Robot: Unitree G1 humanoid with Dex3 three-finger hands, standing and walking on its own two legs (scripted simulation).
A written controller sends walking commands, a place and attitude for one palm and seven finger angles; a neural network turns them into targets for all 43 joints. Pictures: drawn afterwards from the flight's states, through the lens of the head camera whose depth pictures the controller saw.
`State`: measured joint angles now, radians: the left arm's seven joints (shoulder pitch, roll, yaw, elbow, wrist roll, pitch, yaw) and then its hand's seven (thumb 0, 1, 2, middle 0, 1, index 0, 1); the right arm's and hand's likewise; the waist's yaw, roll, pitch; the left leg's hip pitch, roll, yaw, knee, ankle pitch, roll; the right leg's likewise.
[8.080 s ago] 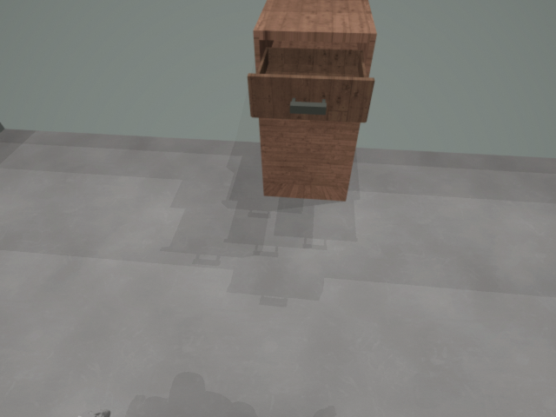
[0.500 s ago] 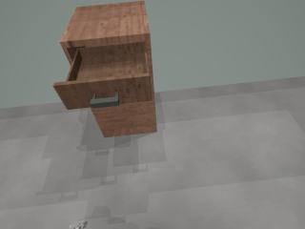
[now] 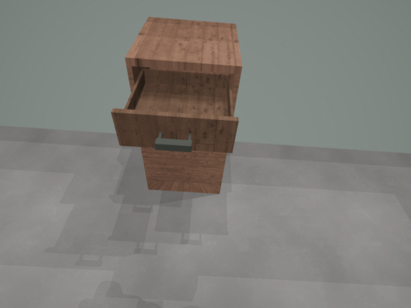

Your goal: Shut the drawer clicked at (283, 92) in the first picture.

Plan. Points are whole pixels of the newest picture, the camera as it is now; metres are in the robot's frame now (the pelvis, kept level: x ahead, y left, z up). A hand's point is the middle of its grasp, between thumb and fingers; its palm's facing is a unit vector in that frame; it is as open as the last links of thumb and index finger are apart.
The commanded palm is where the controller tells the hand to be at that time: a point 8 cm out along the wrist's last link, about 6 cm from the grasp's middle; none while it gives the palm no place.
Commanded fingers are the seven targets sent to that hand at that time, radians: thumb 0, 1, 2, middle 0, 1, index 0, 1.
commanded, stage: take the last steps up to it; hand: left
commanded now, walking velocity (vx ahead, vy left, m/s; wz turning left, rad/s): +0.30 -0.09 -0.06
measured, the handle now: (174, 140) +0.60 +0.14 -0.06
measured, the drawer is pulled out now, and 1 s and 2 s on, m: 0.28 0.28 0.28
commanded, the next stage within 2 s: come to a stop and stand still in 0.72 s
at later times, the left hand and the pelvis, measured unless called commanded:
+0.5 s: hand (164, 280) +0.22 +0.11 -0.17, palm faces +0.02 -0.97 -0.22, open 7.2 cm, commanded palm none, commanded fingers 0.00 0.90 0.90 -0.20 -0.30 -0.20 -0.30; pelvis +0.14 -0.07 -0.01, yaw -1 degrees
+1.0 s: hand (167, 274) +0.24 +0.10 -0.18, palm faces +0.08 -0.99 -0.15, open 7.4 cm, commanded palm none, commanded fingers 0.00 0.90 0.90 -0.20 -0.30 -0.20 -0.30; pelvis +0.27 -0.05 +0.00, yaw +0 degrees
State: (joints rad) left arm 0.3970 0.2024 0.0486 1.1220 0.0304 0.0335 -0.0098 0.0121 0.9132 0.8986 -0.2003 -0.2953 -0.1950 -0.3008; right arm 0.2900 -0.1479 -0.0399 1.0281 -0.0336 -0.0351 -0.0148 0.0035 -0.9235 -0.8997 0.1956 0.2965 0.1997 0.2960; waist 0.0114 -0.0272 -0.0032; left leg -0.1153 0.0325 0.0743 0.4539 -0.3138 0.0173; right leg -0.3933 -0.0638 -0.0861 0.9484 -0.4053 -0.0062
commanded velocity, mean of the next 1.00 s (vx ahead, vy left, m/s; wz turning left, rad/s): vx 0.14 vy -0.05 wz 0.02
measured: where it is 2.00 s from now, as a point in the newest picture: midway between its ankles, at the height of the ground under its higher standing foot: outside the picture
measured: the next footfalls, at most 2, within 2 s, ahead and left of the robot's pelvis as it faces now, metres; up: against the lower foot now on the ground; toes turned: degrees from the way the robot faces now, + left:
right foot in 0.32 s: +0.23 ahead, -0.16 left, +0.00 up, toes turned -10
left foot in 0.78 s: +0.30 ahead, +0.04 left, +0.00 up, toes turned +4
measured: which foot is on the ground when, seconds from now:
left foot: down 0.00-0.34, up 0.36-0.76, down 0.78-1.00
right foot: up 0.00-0.30, down 0.32-0.80, up 0.82-1.00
